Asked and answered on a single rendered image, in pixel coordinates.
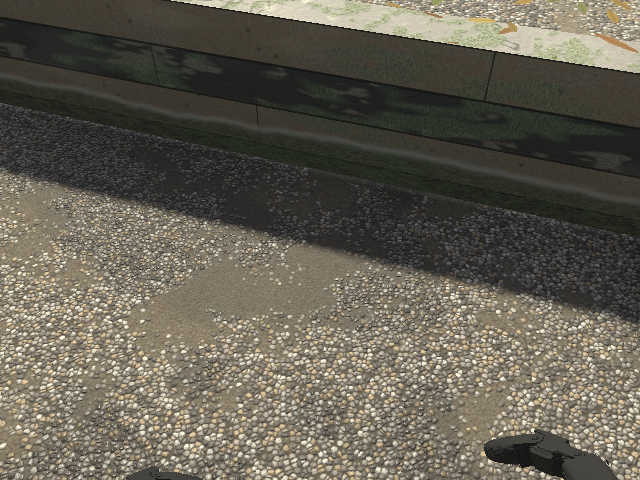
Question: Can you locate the robot right hand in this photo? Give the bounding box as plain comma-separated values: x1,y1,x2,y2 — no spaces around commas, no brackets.
484,429,618,480

